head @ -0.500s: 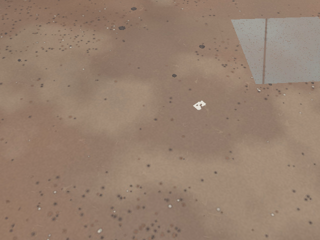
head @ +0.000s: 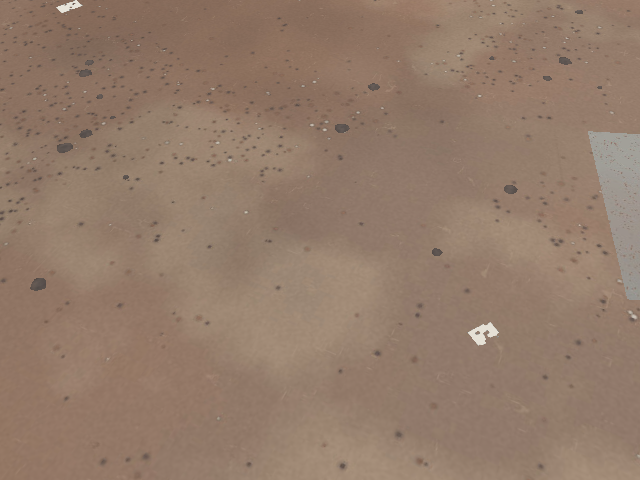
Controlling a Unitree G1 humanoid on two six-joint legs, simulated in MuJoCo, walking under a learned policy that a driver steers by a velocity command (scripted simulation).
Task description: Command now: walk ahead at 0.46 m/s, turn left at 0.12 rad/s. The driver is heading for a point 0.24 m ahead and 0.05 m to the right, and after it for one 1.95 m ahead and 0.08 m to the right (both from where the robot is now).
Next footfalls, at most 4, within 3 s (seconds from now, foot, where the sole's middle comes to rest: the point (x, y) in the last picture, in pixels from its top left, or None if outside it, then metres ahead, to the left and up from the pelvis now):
0.26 left None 0.29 0.14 -0.78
0.56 right None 0.22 -0.11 -0.78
2.08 right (400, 400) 0.67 -0.10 -0.78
2.64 left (299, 283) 0.99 0.14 -0.78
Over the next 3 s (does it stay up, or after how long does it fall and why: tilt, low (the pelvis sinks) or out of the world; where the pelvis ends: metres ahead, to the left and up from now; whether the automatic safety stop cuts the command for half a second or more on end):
stays up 1.00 0.04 0.00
